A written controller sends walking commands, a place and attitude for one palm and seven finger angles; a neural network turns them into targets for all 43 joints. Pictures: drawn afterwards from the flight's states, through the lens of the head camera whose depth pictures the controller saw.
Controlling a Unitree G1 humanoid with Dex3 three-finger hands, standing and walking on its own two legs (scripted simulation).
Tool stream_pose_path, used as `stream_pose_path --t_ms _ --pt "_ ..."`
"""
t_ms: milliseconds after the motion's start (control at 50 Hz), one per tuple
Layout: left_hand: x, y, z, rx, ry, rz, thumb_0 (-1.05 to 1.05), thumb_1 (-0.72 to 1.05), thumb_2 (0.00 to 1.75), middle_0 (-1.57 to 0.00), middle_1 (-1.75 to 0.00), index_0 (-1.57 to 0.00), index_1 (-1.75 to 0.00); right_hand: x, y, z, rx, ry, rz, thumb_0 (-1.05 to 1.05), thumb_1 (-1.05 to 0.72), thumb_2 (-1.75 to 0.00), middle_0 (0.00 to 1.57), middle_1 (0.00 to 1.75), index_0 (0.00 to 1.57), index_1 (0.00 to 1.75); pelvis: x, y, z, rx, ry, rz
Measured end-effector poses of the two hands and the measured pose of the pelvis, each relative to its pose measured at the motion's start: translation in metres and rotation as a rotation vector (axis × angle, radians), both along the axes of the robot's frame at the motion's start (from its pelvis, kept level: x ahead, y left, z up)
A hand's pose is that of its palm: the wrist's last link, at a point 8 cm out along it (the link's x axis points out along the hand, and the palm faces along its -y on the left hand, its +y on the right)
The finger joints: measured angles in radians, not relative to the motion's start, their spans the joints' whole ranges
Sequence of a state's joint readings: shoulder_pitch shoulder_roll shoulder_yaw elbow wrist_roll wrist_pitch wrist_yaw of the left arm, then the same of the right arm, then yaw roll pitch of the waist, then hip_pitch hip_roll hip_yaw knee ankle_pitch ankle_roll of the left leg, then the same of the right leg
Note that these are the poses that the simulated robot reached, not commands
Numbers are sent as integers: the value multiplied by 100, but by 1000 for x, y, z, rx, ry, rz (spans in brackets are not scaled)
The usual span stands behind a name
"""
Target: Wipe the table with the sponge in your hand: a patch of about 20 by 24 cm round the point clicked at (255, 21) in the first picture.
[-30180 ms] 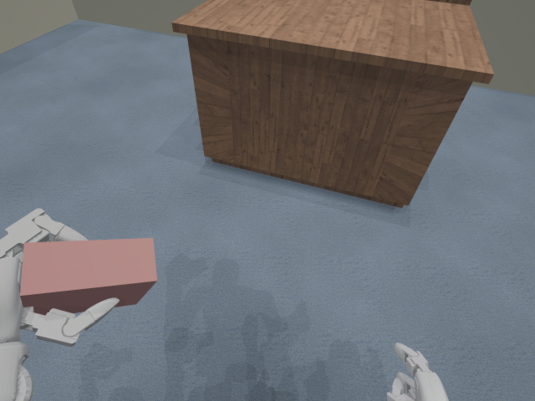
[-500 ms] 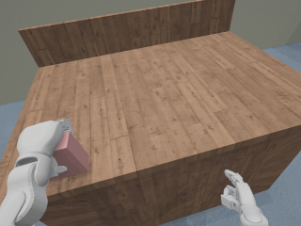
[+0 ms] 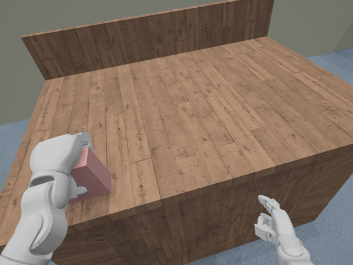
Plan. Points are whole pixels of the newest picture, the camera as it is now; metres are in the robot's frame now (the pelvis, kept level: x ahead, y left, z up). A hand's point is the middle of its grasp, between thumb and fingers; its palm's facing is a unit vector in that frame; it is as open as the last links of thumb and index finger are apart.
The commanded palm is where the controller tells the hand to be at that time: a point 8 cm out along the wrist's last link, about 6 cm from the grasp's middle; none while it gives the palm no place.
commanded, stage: move the sponge above the wiping area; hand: left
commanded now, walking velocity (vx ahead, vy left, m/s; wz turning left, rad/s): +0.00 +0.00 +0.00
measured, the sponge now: (80, 181) +0.24 +0.28 +0.08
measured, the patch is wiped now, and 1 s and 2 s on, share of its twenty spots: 0.00 0.00 0.00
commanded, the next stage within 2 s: lower the sponge onto the table in 0.70 s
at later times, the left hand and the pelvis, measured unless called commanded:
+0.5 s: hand (70, 168) +0.23 +0.27 +0.14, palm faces +0.09 -0.09 -0.99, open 9.5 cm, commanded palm +0.20 +0.27 +0.22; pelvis +0.01 -0.01 +0.00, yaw +0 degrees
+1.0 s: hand (70, 163) +0.24 +0.27 +0.15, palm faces +0.12 -0.09 -0.99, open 9.5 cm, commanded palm +0.20 +0.27 +0.23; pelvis +0.01 -0.01 +0.00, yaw +0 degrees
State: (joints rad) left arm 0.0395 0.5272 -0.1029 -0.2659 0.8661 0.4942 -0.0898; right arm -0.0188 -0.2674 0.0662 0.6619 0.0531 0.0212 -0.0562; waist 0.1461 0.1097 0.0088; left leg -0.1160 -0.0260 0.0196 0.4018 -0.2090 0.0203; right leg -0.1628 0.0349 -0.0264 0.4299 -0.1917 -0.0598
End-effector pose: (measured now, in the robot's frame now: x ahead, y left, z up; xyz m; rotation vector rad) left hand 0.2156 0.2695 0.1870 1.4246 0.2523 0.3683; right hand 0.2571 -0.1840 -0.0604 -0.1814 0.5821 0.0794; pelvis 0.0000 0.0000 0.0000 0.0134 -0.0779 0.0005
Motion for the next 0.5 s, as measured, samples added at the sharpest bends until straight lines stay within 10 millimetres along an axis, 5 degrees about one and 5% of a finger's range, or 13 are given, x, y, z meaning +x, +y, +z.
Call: stream_pose_path --t_ms 240,500 --pt "9 2 20 13 -62 23 0 -46 104 -79 -138 -80 -138 5 -1 -1 29 6 1 1 -91 -90 20 30 20 30 7 -5 1 1 7 -4" --pt "-6 0 5 12 9 22 0 -46 104 -79 -138 -80 -138 11 -10 -2 -1 4 6 1 -91 -90 20 30 20 30 10 -9 -1 -1 7 4"
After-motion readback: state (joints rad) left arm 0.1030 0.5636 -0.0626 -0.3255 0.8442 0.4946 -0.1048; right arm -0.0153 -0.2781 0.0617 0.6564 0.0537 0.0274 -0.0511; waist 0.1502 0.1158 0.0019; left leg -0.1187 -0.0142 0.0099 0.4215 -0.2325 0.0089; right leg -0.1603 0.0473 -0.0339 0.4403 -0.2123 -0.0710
